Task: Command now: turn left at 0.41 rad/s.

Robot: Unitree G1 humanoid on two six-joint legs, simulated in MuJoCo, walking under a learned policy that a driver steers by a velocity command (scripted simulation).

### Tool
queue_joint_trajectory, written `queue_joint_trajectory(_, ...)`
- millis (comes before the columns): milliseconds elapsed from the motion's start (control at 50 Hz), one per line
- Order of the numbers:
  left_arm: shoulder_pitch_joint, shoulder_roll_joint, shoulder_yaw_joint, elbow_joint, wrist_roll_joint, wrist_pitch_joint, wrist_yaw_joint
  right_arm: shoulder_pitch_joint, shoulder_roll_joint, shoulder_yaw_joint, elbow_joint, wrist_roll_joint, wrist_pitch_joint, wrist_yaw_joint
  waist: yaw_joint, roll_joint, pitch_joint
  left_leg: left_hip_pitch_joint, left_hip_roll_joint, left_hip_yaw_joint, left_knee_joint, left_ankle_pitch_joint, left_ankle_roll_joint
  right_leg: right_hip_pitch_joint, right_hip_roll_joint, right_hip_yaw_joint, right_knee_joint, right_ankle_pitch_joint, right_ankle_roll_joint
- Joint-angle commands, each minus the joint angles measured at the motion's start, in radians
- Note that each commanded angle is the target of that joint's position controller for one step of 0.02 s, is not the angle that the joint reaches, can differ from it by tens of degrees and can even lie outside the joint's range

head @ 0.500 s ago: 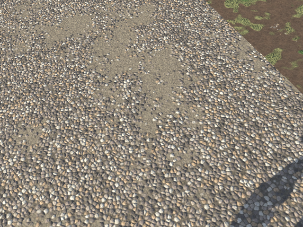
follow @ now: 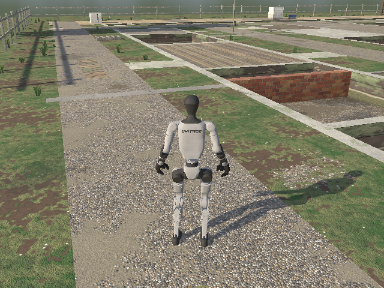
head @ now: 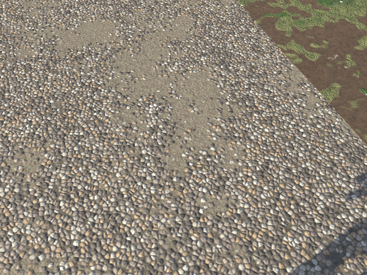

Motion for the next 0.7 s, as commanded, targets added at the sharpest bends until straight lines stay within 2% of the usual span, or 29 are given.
queue_joint_trajectory(20,0.052,0.138,0.052,-0.063,0.0,-0.013,0.001,-0.049,-0.11,-0.029,-0.101,0.004,-0.003,-0.008,0.023,-0.101,-0.091,-0.17,0.004,-0.016,0.076,0.076,0.039,0.16,-0.215,0.225,-0.169,0.18,-0.118)
queue_joint_trajectory(40,0.04,0.157,0.056,-0.067,0.003,-0.016,0.004,-0.027,-0.098,-0.028,-0.105,0.0,0.0,-0.003,0.011,-0.201,-0.099,-0.211,-0.016,0.059,0.214,-0.109,0.013,0.171,-0.35,0.333,-0.213,0.294,-0.198)
queue_joint_trajectory(60,0.038,0.145,0.05,-0.079,0.007,-0.025,0.009,-0.044,-0.121,-0.038,-0.114,-0.004,0.004,0.002,0.028,-0.204,-0.103,-0.261,0.018,0.063,0.409,-0.3,-0.004,0.173,-0.443,0.399,-0.228,0.426,-0.269)
queue_joint_trajectory(80,0.032,0.14,0.044,-0.084,0.007,-0.034,0.013,-0.05,-0.138,-0.051,-0.118,0.001,0.011,0.005,0.025,-0.135,-0.094,-0.292,0.038,0.043,0.536,-0.335,-0.015,0.167,-0.464,0.389,-0.227,0.501,-0.293)
queue_joint_trajectory(100,-0.006,0.146,0.046,-0.087,-0.001,-0.039,0.014,-0.04,-0.12,-0.05,-0.116,0.008,0.02,0.007,0.002,-0.092,-0.08,-0.301,0.066,0.035,0.527,-0.299,-0.02,0.161,-0.43,0.316,-0.222,0.486,-0.26)
queue_joint_trajectory(120,-0.031,0.161,0.052,-0.083,-0.009,-0.04,0.015,-0.045,-0.096,-0.041,-0.117,0.009,0.027,0.009,0.0,-0.095,-0.064,-0.291,0.081,0.05,0.469,-0.245,-0.026,0.152,-0.39,0.241,-0.221,0.471,-0.224)
queue_joint_trajectory(160,-0.041,0.182,0.06,-0.075,-0.01,-0.03,0.016,-0.058,-0.065,-0.027,-0.127,0.008,0.031,0.02,0.014,-0.129,-0.074,-0.193,0.074,0.112,0.349,-0.177,-0.033,0.119,-0.323,0.113,-0.205,0.488,-0.185)
queue_joint_trajectory(180,-0.037,0.185,0.062,-0.073,-0.011,-0.024,0.015,-0.06,-0.063,-0.025,-0.137,0.01,0.031,0.028,0.02,-0.153,-0.09,-0.139,0.06,0.14,0.284,-0.158,-0.031,0.114,-0.31,0.072,-0.193,0.5,-0.177)
queue_joint_trajectory(220,-0.014,0.193,0.066,-0.062,-0.025,-0.017,0.012,-0.047,-0.083,-0.033,-0.149,0.014,0.034,0.041,0.024,-0.172,-0.123,-0.069,0.032,0.181,0.152,-0.101,-0.018,0.144,-0.32,0.042,-0.152,0.492,-0.164)
queue_joint_trajectory(260,-0.012,0.188,0.065,-0.051,-0.048,-0.016,0.006,0.021,-0.09,-0.045,-0.135,0.009,0.042,0.044,-0.012,-0.155,-0.14,0.07,-0.013,0.226,-0.057,0.055,0.021,0.106,-0.31,-0.009,-0.06,0.399,-0.108)
queue_joint_trajectory(280,0.049,0.154,0.057,-0.025,-0.044,-0.02,-0.002,0.06,-0.126,-0.061,-0.127,0.004,0.043,0.032,-0.014,-0.073,-0.142,0.192,-0.013,0.167,-0.16,0.18,0.058,0.017,-0.27,-0.071,0.058,0.267,-0.04)
queue_joint_trajectory(300,0.055,0.098,0.039,-0.047,0.005,-0.02,-0.006,0.093,-0.252,-0.091,-0.146,0.001,0.037,0.013,0.0,0.203,-0.126,0.36,0.225,-0.193,-0.218,0.55,0.16,-0.27,-0.155,-0.153,0.364,-0.169,0.069)
queue_joint_trajectory(320,-0.035,0.095,0.031,-0.108,0.012,-0.025,0.002,0.081,-0.301,-0.089,-0.179,-0.041,0.013,0.02,-0.034,0.278,-0.175,0.318,0.423,-0.467,-0.232,0.72,0.391,-0.427,-0.035,0.0,0.589,-0.431,0.111)
queue_joint_trajectory(340,-0.084,0.14,0.042,-0.108,-0.009,-0.023,0.009,0.084,-0.254,-0.078,-0.178,-0.05,-0.01,0.029,-0.071,0.148,-0.193,0.304,0.391,-0.416,-0.256,0.618,0.409,-0.436,-0.054,0.09,0.675,-0.393,0.106)
queue_joint_trajectory(360,-0.088,0.147,0.046,-0.103,-0.02,-0.021,0.014,0.047,-0.223,-0.067,-0.171,-0.038,-0.023,0.025,-0.038,0.121,-0.14,0.268,0.327,-0.326,-0.253,0.529,0.348,-0.444,-0.068,0.104,0.668,-0.302,0.091)
queue_joint_trajectory(380,-0.069,0.149,0.051,-0.079,-0.011,-0.019,0.025,0.003,-0.196,-0.062,-0.172,-0.018,-0.024,0.015,-0.013,0.071,-0.121,0.251,0.273,-0.274,-0.247,0.448,0.291,-0.443,-0.082,0.112,0.628,-0.216,0.091)
queue_joint_trajectory(400,-0.059,0.159,0.056,-0.073,-0.005,-0.015,0.031,-0.031,-0.171,-0.052,-0.176,-0.002,-0.019,0.006,0.004,0.082,-0.109,0.222,0.246,-0.243,-0.247,0.451,0.264,-0.421,-0.084,0.117,0.595,-0.159,0.096)
queue_joint_trajectory(460,-0.027,0.126,0.049,-0.056,-0.011,-0.019,0.02,-0.023,-0.163,-0.046,-0.18,-0.009,-0.009,-0.011,0.019,0.093,-0.147,0.2,0.201,-0.207,-0.251,0.484,0.259,-0.343,-0.046,0.107,0.564,-0.065,0.112)
queue_joint_trajectory(540,-0.077,0.098,0.035,-0.063,-0.015,-0.024,0.016,0.004,-0.176,-0.054,-0.177,-0.002,-0.001,-0.024,-0.004,0.104,-0.136,0.216,0.179,-0.245,-0.251,0.358,0.251,-0.323,-0.028,0.123,0.365,-0.032,0.125)
queue_joint_trajectory(620,-0.105,0.101,0.034,-0.067,-0.021,-0.035,0.004,-0.003,-0.189,-0.061,-0.187,-0.006,0.009,-0.022,-0.017,0.133,-0.111,0.157,0.165,-0.316,-0.252,0.238,0.253,-0.241,-0.008,0.134,0.227,-0.049,0.121)
queue_joint_trajectory(700,-0.099,0.111,0.038,-0.067,-0.03,-0.054,-0.012,-0.015,-0.192,-0.064,-0.197,-0.002,0.018,-0.013,-0.021,0.148,-0.123,0.165,0.157,-0.396,-0.216,0.316,0.251,-0.159,0.013,0.137,0.11,-0.075,0.101)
